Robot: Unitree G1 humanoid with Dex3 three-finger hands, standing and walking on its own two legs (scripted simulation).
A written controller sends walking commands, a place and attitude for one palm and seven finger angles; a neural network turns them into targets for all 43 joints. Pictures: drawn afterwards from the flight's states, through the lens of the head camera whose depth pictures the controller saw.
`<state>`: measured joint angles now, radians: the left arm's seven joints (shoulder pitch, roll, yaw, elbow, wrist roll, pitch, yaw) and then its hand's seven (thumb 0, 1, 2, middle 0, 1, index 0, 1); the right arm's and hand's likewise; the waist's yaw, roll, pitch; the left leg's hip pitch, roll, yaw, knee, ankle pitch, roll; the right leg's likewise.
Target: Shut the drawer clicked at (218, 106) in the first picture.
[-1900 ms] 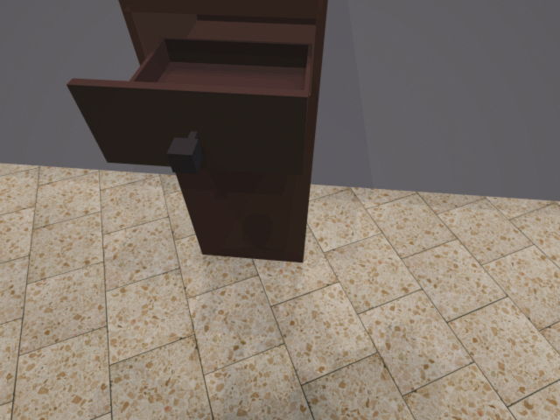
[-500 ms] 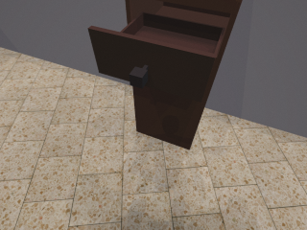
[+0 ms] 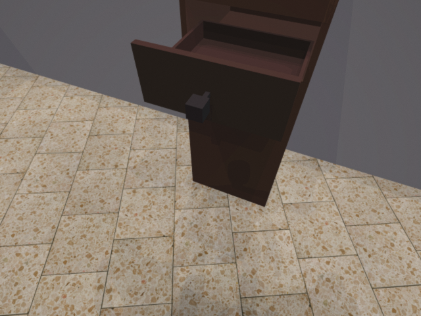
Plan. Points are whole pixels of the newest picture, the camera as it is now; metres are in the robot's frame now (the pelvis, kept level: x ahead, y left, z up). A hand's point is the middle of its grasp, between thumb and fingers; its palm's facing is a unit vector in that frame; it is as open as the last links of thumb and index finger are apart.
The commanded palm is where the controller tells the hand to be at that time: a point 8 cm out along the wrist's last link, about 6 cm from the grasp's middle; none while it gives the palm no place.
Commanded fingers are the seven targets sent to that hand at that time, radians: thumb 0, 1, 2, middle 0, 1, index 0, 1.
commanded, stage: look at it before walking up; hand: left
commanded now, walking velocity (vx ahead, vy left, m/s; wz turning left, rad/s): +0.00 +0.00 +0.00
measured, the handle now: (201, 103) +0.53 +0.06 +0.11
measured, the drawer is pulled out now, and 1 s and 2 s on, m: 0.29 0.29 0.29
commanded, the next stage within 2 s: turn to face it in 0.44 s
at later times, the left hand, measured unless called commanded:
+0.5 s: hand out of the picture +0.04 +0.20 -0.17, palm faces +0.00 -0.97 -0.25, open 7.4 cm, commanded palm none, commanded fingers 0.00 0.90 0.90 -0.20 -0.30 -0.20 -0.30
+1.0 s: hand out of the picture +0.05 +0.19 -0.18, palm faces -0.11 -0.96 -0.27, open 7.4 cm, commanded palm none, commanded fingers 0.00 0.90 0.90 -0.20 -0.30 -0.20 -0.30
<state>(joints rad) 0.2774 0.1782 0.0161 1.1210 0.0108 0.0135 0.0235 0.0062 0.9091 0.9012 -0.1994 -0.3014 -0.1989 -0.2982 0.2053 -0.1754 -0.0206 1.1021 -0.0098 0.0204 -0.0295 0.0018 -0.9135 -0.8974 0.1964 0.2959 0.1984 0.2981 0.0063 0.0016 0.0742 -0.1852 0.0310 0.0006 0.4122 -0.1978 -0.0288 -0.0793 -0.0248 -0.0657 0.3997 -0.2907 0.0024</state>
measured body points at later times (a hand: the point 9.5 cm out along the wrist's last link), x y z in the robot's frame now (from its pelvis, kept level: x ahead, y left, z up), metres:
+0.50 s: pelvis +0.00 +0.00 +0.00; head +0.02 +0.00 +0.45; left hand +0.05 +0.25 -0.15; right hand +0.01 -0.25 -0.15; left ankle +0.02 +0.14 -0.74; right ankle -0.05 -0.11 -0.74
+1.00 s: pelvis -0.02 -0.02 -0.02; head +0.02 -0.04 +0.43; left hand +0.06 +0.24 -0.16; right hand -0.01 -0.27 -0.18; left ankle +0.01 +0.14 -0.74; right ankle -0.05 -0.11 -0.74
